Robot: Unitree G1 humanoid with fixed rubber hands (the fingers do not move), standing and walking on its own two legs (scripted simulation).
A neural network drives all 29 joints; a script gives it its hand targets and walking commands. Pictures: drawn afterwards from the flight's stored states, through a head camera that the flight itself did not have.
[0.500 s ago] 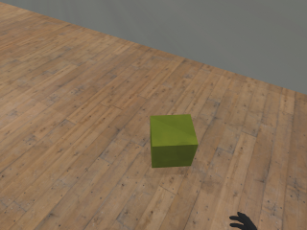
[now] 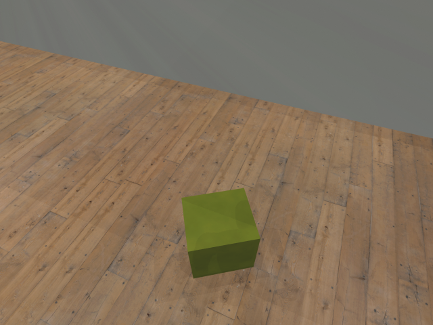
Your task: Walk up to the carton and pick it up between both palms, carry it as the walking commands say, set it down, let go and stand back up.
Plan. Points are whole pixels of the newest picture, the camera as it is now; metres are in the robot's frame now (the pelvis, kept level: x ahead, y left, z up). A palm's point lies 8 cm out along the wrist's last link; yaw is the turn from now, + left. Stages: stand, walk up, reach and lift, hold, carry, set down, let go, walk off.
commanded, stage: walk up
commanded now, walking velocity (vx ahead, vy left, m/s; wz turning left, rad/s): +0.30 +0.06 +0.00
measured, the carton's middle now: (218, 233) +0.63 -0.01 -0.61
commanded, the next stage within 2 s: none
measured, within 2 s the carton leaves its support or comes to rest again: neither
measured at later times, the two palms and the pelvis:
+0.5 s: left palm (83, 310) +0.20 +0.28 -0.12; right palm (330, 323) +0.17 -0.21 -0.08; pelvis +0.12 +0.04 +0.03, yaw -1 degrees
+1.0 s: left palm (103, 284) +0.25 +0.24 -0.10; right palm (338, 303) +0.21 -0.25 -0.11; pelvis +0.16 +0.01 +0.01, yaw -1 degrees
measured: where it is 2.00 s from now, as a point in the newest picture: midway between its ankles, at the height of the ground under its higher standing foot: outside the picture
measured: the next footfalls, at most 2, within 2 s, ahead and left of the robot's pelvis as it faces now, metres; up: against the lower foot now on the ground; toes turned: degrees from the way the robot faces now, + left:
left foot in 0.28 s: +0.18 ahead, +0.14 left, +0.00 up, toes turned +2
right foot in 0.66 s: +0.23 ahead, -0.12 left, +0.00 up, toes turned -2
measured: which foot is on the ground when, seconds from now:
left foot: up 0.00-0.26, down 0.28-1.00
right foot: down 0.00-0.30, up 0.32-0.64, down 0.66-1.00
